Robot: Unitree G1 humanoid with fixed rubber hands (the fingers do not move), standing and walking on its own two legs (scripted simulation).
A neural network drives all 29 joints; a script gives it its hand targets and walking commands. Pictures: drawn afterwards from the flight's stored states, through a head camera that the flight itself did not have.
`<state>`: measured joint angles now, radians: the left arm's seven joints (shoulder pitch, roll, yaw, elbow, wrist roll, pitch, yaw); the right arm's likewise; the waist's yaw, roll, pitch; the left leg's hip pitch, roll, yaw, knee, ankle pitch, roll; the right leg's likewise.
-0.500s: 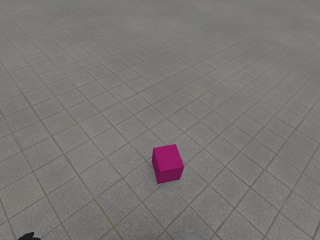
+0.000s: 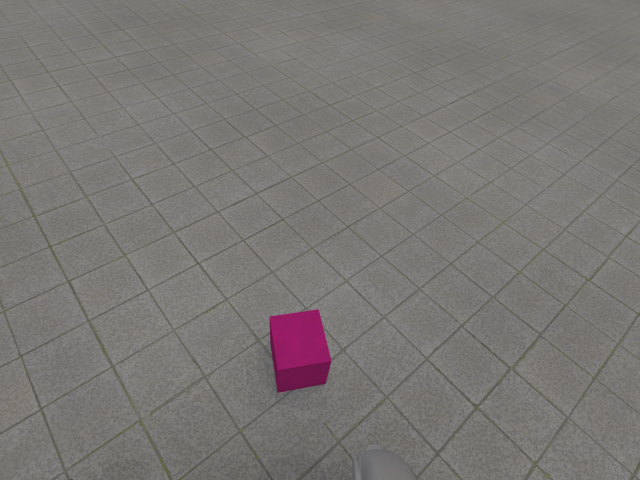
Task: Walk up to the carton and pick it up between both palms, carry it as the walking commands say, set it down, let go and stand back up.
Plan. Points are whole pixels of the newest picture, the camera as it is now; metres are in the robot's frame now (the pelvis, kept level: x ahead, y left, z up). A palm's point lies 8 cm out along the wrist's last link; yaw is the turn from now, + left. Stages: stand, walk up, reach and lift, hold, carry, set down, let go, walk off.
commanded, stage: walk up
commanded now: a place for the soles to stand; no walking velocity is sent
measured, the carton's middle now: (298, 350) +0.60 +0.01 -0.65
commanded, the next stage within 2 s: none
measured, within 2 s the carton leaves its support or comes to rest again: neither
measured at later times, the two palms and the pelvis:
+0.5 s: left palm out of the picture +0.12 +0.25 -0.09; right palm (597, 457) +0.19 -0.39 -0.11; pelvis +0.06 -0.08 +0.00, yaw +6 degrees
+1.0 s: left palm out of the picture +0.12 +0.27 -0.07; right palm (575, 410) +0.24 -0.36 -0.06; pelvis +0.07 -0.07 +0.03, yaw +10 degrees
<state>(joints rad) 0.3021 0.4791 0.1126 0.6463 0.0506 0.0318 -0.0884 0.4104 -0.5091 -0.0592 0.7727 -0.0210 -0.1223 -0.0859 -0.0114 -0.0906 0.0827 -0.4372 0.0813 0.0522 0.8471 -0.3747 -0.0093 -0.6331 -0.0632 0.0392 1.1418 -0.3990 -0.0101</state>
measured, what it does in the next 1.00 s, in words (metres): steps on the spot: right foot, then left foot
